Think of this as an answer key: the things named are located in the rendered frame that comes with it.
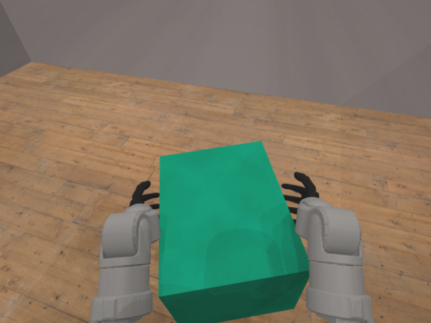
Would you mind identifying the carton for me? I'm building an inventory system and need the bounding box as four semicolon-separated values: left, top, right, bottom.
158;141;310;323

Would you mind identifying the robot left hand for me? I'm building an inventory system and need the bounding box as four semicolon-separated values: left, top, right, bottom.
129;181;160;209

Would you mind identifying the robot right hand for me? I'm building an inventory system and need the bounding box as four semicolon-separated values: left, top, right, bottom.
281;172;319;225

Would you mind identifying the robot left forearm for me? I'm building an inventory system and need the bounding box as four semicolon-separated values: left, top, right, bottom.
90;203;161;323

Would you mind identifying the robot right forearm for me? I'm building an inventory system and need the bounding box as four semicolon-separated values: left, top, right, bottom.
295;197;374;323

